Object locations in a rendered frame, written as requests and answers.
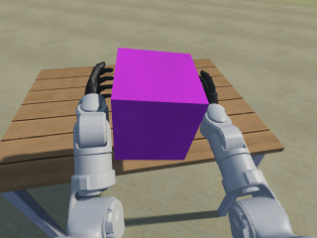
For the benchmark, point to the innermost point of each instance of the robot right forearm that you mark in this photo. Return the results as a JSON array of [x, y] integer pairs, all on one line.
[[238, 170]]

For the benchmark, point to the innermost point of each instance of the carton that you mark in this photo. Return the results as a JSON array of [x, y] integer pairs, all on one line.
[[157, 105]]

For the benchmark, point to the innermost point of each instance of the robot left forearm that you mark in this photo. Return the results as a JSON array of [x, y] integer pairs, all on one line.
[[92, 139]]

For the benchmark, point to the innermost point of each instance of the robot right hand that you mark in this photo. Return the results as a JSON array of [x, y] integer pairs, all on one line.
[[209, 87]]

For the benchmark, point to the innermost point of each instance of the table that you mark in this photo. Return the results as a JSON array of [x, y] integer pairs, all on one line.
[[37, 148]]

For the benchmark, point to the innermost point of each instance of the right robot upper arm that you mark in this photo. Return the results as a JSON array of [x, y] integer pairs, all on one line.
[[259, 217]]

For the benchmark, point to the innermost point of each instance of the robot left hand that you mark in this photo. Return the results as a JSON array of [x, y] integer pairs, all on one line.
[[94, 81]]

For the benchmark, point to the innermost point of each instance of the left robot upper arm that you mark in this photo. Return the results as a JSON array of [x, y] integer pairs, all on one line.
[[96, 217]]

